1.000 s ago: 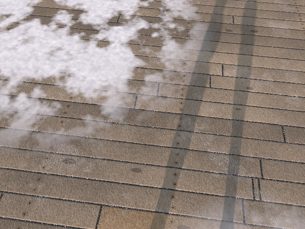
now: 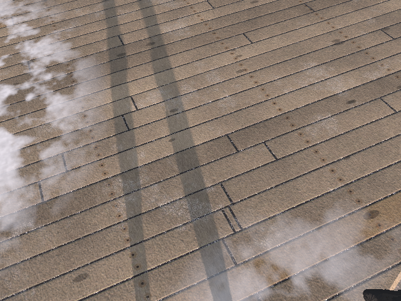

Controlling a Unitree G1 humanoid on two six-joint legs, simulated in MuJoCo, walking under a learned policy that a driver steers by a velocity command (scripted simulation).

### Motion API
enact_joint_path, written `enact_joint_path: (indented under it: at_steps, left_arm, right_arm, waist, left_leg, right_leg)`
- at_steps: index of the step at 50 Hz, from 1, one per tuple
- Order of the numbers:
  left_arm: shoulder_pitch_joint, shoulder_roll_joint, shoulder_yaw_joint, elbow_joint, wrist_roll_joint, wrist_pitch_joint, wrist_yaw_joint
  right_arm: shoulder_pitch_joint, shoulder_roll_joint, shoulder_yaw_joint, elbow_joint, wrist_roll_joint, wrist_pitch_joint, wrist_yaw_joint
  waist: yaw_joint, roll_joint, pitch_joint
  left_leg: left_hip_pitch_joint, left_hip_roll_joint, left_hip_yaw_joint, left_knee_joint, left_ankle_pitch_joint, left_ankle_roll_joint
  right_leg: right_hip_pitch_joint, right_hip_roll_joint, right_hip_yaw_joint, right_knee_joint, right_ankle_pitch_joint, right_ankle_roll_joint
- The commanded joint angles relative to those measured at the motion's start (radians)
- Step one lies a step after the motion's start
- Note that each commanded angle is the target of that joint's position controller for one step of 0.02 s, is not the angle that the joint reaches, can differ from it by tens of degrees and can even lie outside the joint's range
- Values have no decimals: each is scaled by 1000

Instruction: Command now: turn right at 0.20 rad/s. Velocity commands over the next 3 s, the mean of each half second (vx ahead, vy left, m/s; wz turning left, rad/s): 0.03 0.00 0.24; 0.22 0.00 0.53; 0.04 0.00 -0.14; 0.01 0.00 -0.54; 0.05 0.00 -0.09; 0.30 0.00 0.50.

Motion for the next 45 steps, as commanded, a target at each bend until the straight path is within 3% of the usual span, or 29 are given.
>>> enact_joint_path:
  at_steps: [1, 2, 3, 5, 8, 11, 15, 17, 18, 19, 20, 21, 23, 24, 27, 29, 31, 33, 34, 35, 36, 37, 38, 39, 40, 41, 42, 44, 45]
  left_arm:
    - [-141, 126, 11, -91, 31, -63, 15]
    - [-169, 75, -9, -66, 27, -68, 21]
    - [-168, 47, -21, -43, 25, -75, 28]
    - [-105, 15, -31, -4, 25, -85, 39]
    - [-76, 66, -9, 10, 18, -73, 57]
    - [-40, 131, 23, 11, -2, -43, 64]
    - [-101, 131, 36, 1, -21, -20, 73]
    - [-85, 115, 41, 15, -26, -23, 71]
    - [-112, 54, 28, -28, 3, -34, 68]
    - [-215, 34, 16, -57, 11, -40, 72]
    - [-262, 34, 20, -69, -5, -47, 63]
    - [-227, 40, 25, -59, -23, -54, 45]
    - [-226, 70, 34, -52, -26, -75, 26]
    - [-240, 76, 36, -58, -21, -88, 21]
    - [-240, 48, 27, -64, -22, -118, 4]
    - [-253, 33, 19, -65, -21, -133, -1]
    - [-273, 14, 10, -83, -34, -139, -5]
    - [-232, 45, 19, -83, -43, -144, -10]
    - [-162, 73, 34, -64, -42, -149, -11]
    - [-172, 88, 45, -57, -36, -155, -7]
    - [-132, 95, 55, -45, -33, -157, 0]
    - [-13, 141, 75, -23, -23, -154, 12]
    - [135, 211, 98, -4, -11, -142, 23]
    - [76, 164, 78, -26, -1, -128, 35]
    - [-40, 140, 68, -51, -2, -112, 43]
    - [-105, 86, 48, -68, -8, -99, 49]
    - [-199, 105, 45, -78, -11, -88, 48]
    - [-309, 119, 43, -103, -11, -74, 46]
    - [-339, 136, 44, -115, -6, -72, 51]
  right_arm:
    - [-12, -98, -19, -69, 34, -15, -9]
    - [32, -81, -19, -19, 7, -10, -13]
    - [67, -76, -22, 8, -6, -6, -14]
    - [76, -57, -17, 34, 5, 1, -4]
    - [-19, -19, 10, -3, -4, -4, 11]
    - [-2, -58, 7, -19, 9, -7, 15]
    - [85, -56, 6, -4, 7, -12, 22]
    - [125, -96, -8, -1, -8, -14, 24]
    - [166, -200, -40, 4, -16, -18, 13]
    - [241, -204, -45, -1, -25, -23, 12]
    - [304, -192, -41, 10, -38, -42, 9]
    - [295, -190, -43, 19, -26, -59, 5]
    - [230, -134, -28, 6, 6, -68, 0]
    - [215, -116, -20, -2, 3, -66, -4]
    - [240, -128, -25, -27, -17, -61, -11]
    - [246, -145, -32, -40, -12, -64, -10]
    - [264, -175, -42, -43, -4, -55, -5]
    - [274, -189, -44, -48, 6, -50, 1]
    - [258, -159, -31, -63, 9, -43, 6]
    - [272, -125, -20, -77, 16, -39, 6]
    - [261, -113, -16, -82, 19, -38, 3]
    - [209, -94, -10, -110, 13, -43, 3]
    - [124, -57, 6, -162, -9, -48, 7]
    - [161, -79, -11, -141, -17, -43, 19]
    - [196, -96, -26, -132, 9, -22, 22]
    - [155, -106, -30, -123, 8, -3, 19]
    - [196, -118, -36, -135, 23, 17, 23]
    - [229, -119, -37, -128, 28, 56, 43]
    - [231, -109, -35, -127, 32, 63, 52]
  waist:
    - [-59, -195, 36]
    - [-81, -162, 33]
    - [-89, -169, 21]
    - [-64, -159, -7]
    - [-13, -161, -49]
    - [20, -172, -60]
    - [-20, -160, -59]
    - [-38, -102, -72]
    - [-18, 126, -111]
    - [-112, 226, -126]
    - [-150, 164, -157]
    - [-123, 88, -141]
    - [-85, 26, -30]
    - [-77, 54, -6]
    - [-77, 88, -12]
    - [-81, 92, -7]
    - [-90, 134, 8]
    - [-70, 156, 0]
    - [-23, 106, -7]
    - [-31, 32, -4]
    - [2, -37, -43]
    - [63, -141, -141]
    - [124, -286, -256]
    - [72, -173, -209]
    - [-12, -182, -168]
    - [-18, -118, -97]
    - [-89, -254, -78]
    - [-145, -290, -82]
    - [-159, -259, -93]
  left_leg:
    - [-137, 7, -105, 294, 146, -44]
    - [-92, 10, -98, 278, 216, -51]
    - [-56, 6, -95, 241, 292, -63]
    - [5, 2, -107, 113, 343, -75]
    - [67, 4, -49, -203, 258, -89]
    - [41, -14, 11, -271, 154, -92]
    - [96, -34, 50, -442, 279, -35]
    - [217, -36, -10, -610, 545, 32]
    - [343, 106, -245, -589, 856, 131]
    - [426, 268, -502, -686, 973, 326]
    - [495, 325, -579, -742, 827, 417]
    - [527, 284, -553, -751, 525, 386]
    - [470, 203, -491, -812, 113, 292]
    - [427, 172, -477, -845, 63, 274]
    - [381, 127, -422, -868, 128, 268]
    - [327, 103, -379, -856, 182, 256]
    - [276, 106, -396, -847, 131, 254]
    - [207, 125, -446, -831, 40, 244]
    - [136, 86, -425, -813, -45, 219]
    - [62, 33, -402, -766, 14, 175]
    - [-48, -2, -357, -657, 125, 119]
    - [-173, -67, -267, -458, 259, 55]
    - [-261, -123, -205, -148, 59, 2]
    - [-272, -105, -259, 36, -42, -31]
    - [-273, -80, -215, 94, -2, -53]
    - [-249, -36, -151, 115, 24, -65]
    - [-193, -14, -100, 132, 76, -99]
    - [12, 10, -36, 58, 152, -126]
    - [110, 14, -13, -38, 179, -109]
  right_leg:
    - [-101, -341, 418, -422, 244, -255]
    - [-108, -267, 327, -390, 181, -190]
    - [-98, -235, 264, -371, 228, -164]
    - [-21, -218, 166, -342, 341, -150]
    - [129, -209, 104, -286, 474, -143]
    - [205, -283, 176, -260, 553, -204]
    - [197, -306, 166, -226, 597, -189]
    - [140, -231, 75, -134, 427, -91]
    - [-26, -106, -68, 61, 260, 11]
    - [-214, 43, -73, 280, -150, 94]
    - [-340, 52, 51, 538, -365, 107]
    - [-435, 24, 100, 643, -307, 97]
    - [-533, -28, 104, 546, -111, 75]
    - [-505, -26, 83, 501, -49, 76]
    - [-421, -4, 44, 371, 25, 84]
    - [-335, 10, 35, 211, 39, 85]
    - [-267, 31, 29, 72, -66, 84]
    - [-142, 42, 22, -18, -91, 78]
    - [-34, 78, -38, -82, -52, 64]
    - [98, 60, -4, -130, 25, 49]
    - [285, 2, 76, -150, 96, 15]
    - [501, -126, 244, -177, 125, -60]
    - [618, -356, 512, -276, 259, -179]
    - [549, -421, 510, -282, 544, -201]
    - [462, -410, 430, -272, 583, -197]
    - [359, -334, 299, -298, 570, -169]
    - [261, -346, 262, -293, 579, -183]
    - [87, -252, 107, -306, 473, -124]
    - [38, -217, 39, -290, 420, -92]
